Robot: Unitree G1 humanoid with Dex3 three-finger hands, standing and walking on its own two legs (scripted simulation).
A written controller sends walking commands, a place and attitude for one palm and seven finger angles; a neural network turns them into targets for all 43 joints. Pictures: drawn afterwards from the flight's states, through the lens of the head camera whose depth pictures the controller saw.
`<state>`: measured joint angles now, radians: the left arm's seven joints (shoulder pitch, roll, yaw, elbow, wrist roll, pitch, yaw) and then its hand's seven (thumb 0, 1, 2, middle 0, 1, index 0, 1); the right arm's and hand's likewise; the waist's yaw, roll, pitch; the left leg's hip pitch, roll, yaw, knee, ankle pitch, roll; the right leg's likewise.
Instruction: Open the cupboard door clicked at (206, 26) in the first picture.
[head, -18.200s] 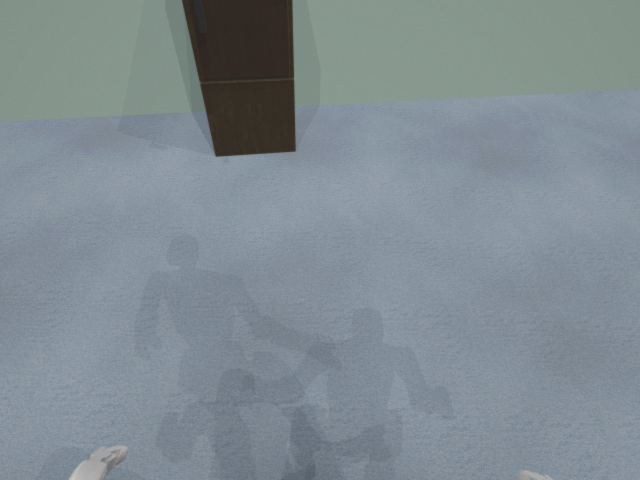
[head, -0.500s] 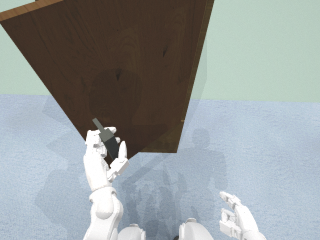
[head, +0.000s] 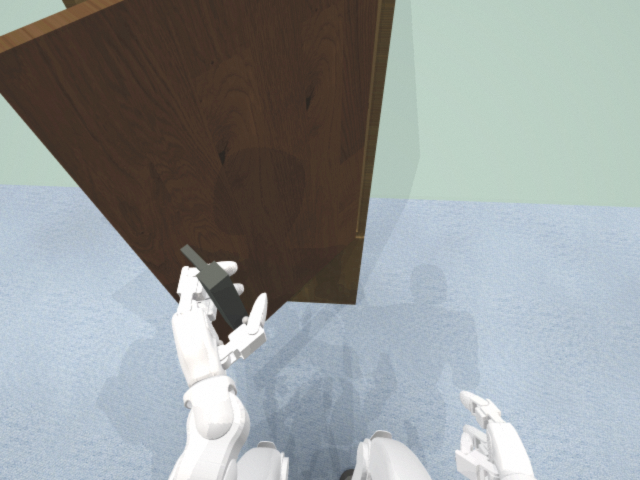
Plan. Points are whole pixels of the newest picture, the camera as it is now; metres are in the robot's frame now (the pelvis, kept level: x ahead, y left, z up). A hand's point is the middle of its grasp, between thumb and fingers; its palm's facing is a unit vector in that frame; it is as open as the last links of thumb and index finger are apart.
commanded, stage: open thumb and fingers to let go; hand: left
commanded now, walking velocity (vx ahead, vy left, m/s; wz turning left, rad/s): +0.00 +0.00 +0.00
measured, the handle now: (215, 289) +0.34 +0.14 +0.02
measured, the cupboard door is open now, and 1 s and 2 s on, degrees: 50 48 48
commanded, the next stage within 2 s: slide the hand sideways off the handle in 0.54 s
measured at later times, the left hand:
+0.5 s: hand (240, 325) +0.30 +0.11 +0.02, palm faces +0.36 -0.93 -0.01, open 15.0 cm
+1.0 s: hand (222, 346) +0.27 +0.12 +0.03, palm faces -0.10 -0.99 +0.07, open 16.5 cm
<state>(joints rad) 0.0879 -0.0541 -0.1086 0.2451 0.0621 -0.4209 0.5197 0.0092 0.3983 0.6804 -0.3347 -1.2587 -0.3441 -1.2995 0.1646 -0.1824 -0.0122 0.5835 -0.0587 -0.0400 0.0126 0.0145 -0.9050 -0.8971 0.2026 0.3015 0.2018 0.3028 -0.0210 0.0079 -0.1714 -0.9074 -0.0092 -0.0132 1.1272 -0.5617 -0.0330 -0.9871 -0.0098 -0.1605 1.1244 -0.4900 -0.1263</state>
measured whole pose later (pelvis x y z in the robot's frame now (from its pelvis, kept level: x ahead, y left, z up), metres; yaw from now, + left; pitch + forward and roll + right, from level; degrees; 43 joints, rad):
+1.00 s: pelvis -0.02 +0.06 +0.00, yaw -2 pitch +18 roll -1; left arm 0.08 0.05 -0.17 0.24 -0.11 -0.44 0.04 -0.01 -0.50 0.30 -0.11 -0.31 -0.11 -0.32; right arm 0.23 -0.23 0.01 0.50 0.00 -0.06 0.02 0.02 -0.90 -0.90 0.20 0.30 0.20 0.30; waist 0.00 0.03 -0.15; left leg -0.93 -0.04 0.04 1.18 -0.56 0.06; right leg -0.99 -0.03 -0.11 1.13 -0.45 -0.05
